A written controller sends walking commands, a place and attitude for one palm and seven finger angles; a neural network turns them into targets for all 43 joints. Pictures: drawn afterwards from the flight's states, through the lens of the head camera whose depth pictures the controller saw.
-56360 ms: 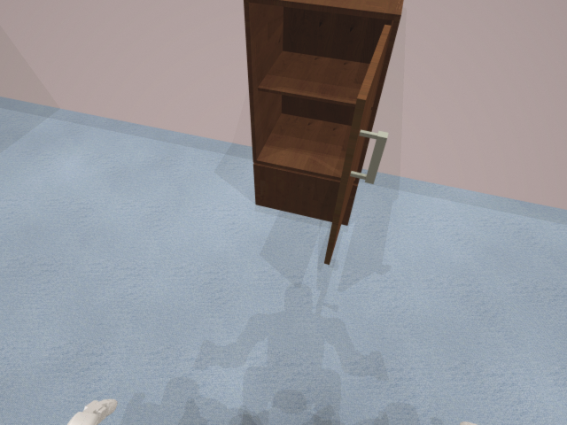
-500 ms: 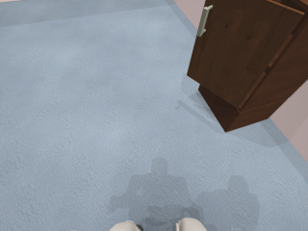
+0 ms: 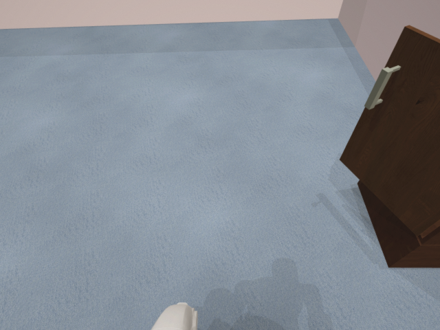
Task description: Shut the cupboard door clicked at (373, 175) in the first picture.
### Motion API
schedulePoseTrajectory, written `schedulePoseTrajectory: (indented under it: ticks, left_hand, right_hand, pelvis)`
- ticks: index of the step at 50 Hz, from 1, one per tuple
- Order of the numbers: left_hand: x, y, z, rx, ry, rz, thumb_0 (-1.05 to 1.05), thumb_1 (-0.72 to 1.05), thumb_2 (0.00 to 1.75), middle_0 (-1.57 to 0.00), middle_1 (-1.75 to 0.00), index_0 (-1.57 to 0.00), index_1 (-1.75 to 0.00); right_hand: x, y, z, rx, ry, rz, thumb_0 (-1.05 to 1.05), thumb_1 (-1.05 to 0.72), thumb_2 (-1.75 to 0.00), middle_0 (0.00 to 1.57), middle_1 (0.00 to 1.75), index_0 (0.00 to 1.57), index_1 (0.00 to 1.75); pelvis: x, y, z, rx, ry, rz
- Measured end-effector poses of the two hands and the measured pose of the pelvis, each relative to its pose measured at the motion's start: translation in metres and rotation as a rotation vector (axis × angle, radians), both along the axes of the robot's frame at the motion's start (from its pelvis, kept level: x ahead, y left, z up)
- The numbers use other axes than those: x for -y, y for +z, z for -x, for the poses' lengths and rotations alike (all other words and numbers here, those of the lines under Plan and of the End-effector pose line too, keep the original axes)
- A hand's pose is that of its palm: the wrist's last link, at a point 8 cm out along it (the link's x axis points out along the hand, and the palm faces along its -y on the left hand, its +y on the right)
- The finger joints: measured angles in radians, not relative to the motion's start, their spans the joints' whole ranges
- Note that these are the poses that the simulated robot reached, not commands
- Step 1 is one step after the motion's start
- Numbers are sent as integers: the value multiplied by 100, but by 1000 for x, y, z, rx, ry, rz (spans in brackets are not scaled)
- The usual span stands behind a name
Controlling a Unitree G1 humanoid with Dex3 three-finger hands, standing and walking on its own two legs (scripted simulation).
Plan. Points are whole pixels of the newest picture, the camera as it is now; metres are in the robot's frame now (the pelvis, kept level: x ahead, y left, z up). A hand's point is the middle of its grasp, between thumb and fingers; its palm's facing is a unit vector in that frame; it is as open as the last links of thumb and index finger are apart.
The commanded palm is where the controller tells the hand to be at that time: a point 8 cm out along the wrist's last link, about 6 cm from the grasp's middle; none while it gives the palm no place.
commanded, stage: walk to a spot facing it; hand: left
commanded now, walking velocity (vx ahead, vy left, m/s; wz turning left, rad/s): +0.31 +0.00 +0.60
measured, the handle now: (382, 87) +0.81 -0.51 -0.06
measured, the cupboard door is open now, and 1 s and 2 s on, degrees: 27 27 27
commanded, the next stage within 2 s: turn to face it in 0.46 s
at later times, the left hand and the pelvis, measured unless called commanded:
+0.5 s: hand (103, 315) +0.18 +0.27 -0.18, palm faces +0.32 -0.93 -0.18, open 7.4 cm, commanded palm none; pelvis +0.19 +0.07 -0.01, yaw +16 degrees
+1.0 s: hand (124, 231) +0.38 +0.28 -0.18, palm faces +0.17 -0.96 -0.21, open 7.3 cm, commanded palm none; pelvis +0.35 +0.09 -0.01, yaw +10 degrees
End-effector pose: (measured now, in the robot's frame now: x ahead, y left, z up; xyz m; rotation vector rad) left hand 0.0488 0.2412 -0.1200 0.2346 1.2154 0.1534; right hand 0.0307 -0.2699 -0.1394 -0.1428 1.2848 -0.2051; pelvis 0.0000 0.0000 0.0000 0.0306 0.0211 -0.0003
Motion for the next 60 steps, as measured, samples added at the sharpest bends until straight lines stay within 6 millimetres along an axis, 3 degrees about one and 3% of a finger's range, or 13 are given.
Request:
schedulePoseTrajectory:
  ticks: [5, 11, 14, 16, 19, 23, 30, 34, 39, 43, 48, 54, 60]
  left_hand:
    - [5, -7, 45, -133, 151, 17, 0, 90, 90, -20, -29, -20, -30]
    - [8, -18, 89, -322, 317, 63, 0, 90, 90, -20, -29, -20, -30]
    - [-1, -30, 93, -396, 369, 96, 0, 90, 90, -20, -29, -20, -30]
    - [-14, -39, 78, -404, 385, 102, 1, 90, 90, -21, -29, -20, -30]
    - [-38, -44, 25, -303, 387, 87, 1, 90, 90, -20, -29, -20, -30]
    - [-67, -39, -67, -100, 358, 80, 1, 90, 90, -20, -29, -19, -30]
    - [-94, -21, -208, 137, 302, 86, 0, 91, 90, -20, -29, -19, -30]
    - [-97, -17, -269, 186, 266, 84, 0, 91, 90, -20, -29, -19, -30]
    - [-89, -26, -324, 157, 205, 82, 0, 90, 90, -20, -29, -19, -30]
    - [-80, -36, -342, 112, 177, 75, 0, 90, 90, -20, -29, -19, -30]
    - [-76, -34, -324, -15, 199, 67, 0, 91, 90, -20, -29, -20, -30]
    - [-96, -30, -314, -95, 194, 53, 0, 91, 90, -21, -29, -20, -30]
    - [-133, -38, -329, -83, 173, 62, 0, 91, 90, -21, -29, -20, -30]
  right_hand:
    - [-12, 2, -101, 57, 157, -7, 1, -92, -90, 19, 30, 19, 30]
    - [-70, 0, -236, 165, 368, -22, 1, -92, -90, 19, 30, 19, 30]
    - [-103, -4, -292, 260, 435, -16, 1, -92, -90, 19, 30, 20, 30]
    - [-117, -3, -312, 291, 449, -8, 0, -91, -90, 20, 30, 20, 30]
    - [-127, 4, -319, 256, 460, 11, 0, -91, -90, 20, 30, 20, 30]
    - [-132, 12, -312, 167, 446, 28, 0, -91, -90, 20, 30, 20, 30]
    - [-126, 18, -293, 8, 355, 43, 0, -91, -90, 20, 30, 20, 30]
    - [-121, 14, -285, -83, 300, 56, 1, -91, -90, 20, 30, 20, 30]
    - [-119, -4, -282, -185, 220, 43, 1, -91, -90, 20, 30, 20, 30]
    - [-119, -21, -297, -234, 157, 19, 1, -91, -90, 20, 30, 20, 30]
    - [-128, -16, -350, -146, 152, -3, 1, -91, -90, 20, 30, 20, 30]
    - [-146, -8, -417, 10, 174, -13, 1, -91, -90, 20, 30, 20, 30]
    - [-169, 2, -456, 150, 161, 28, 0, -91, -90, 20, 30, 20, 30]
  pelvis:
    - [-1, -2, -34, 4, 92, 1]
    - [-19, -16, -83, 1, 170, 10]
    - [-39, -32, -113, 4, 199, 40]
    - [-48, -36, -127, 16, 221, 39]
    - [-57, -28, -146, 32, 239, 39]
    - [-67, -14, -173, 42, 273, 50]
    - [-77, -2, -228, 36, 319, 58]
    - [-81, -3, -261, 32, 318, 51]
    - [-83, -14, -307, 33, 276, 33]
    - [-81, -24, -335, 43, 227, 41]
    - [-82, -14, -348, 46, 186, 33]
    - [-97, -11, -358, 18, 136, 34]
    - [-127, -17, -366, 0, 62, 44]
